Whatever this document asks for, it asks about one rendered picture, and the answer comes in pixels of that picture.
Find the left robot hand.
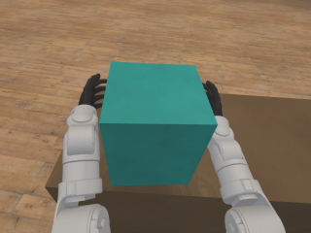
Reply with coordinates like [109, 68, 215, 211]
[78, 74, 108, 109]

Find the right robot upper arm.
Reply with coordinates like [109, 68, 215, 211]
[225, 204, 285, 233]

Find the pedestal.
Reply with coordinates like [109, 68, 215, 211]
[45, 85, 311, 233]

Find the right robot hand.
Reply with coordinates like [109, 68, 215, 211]
[202, 81, 223, 117]

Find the carton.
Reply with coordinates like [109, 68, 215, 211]
[99, 61, 218, 186]

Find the left robot upper arm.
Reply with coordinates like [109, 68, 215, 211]
[52, 204, 111, 233]

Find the right robot forearm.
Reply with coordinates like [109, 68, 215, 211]
[207, 116, 286, 233]

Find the left robot forearm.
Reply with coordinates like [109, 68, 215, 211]
[52, 104, 103, 230]

